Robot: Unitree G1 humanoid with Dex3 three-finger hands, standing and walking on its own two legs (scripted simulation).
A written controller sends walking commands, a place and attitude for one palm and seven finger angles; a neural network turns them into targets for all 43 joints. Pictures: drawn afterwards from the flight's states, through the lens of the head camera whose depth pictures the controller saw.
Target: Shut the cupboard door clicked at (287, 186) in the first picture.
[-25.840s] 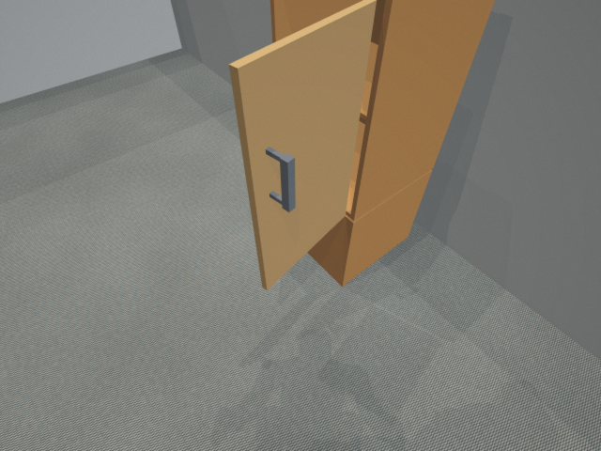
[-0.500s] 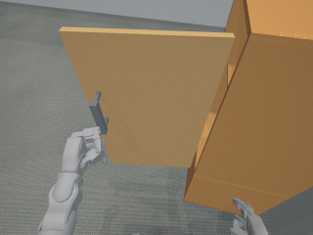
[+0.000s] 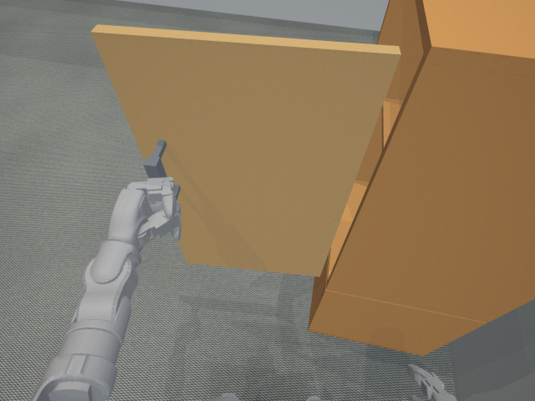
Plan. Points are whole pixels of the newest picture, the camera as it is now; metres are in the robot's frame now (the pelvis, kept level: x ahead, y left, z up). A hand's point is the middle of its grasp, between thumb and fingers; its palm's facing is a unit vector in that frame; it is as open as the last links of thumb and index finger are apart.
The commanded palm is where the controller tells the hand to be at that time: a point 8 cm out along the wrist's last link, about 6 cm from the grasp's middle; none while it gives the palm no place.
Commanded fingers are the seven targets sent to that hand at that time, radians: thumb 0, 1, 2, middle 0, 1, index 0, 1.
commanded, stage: push the door shut along its arc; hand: left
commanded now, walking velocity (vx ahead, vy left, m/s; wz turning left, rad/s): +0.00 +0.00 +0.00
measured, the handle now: (165, 179) +0.44 +0.17 +0.07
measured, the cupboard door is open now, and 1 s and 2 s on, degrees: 96 74 61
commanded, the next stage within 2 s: pull the fist back off the door in 1.40 s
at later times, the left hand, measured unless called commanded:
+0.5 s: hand (193, 181) +0.44 +0.12 +0.06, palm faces -0.27 -0.96 -0.03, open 3.2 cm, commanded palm +0.43 +0.17 +0.07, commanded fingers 0.00 0.90 0.90 -1.30 -1.50 -1.30 -1.50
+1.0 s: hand (225, 158) +0.49 +0.08 +0.07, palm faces -0.39 -0.92 -0.02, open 3.1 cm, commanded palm +0.50 +0.12 +0.07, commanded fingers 0.00 0.90 0.90 -1.30 -1.50 -1.30 -1.50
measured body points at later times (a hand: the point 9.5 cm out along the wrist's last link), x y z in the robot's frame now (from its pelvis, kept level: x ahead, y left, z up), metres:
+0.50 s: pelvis -0.01 +0.01 -0.01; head +0.08 +0.03 +0.43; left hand +0.45 +0.18 +0.07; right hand +0.05 -0.25 -0.12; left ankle +0.01 +0.07 -0.70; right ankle -0.01 -0.09 -0.70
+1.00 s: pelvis -0.01 +0.01 -0.02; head +0.11 +0.03 +0.42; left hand +0.51 +0.13 +0.07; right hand +0.00 -0.25 -0.13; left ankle +0.01 +0.07 -0.70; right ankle -0.01 -0.09 -0.70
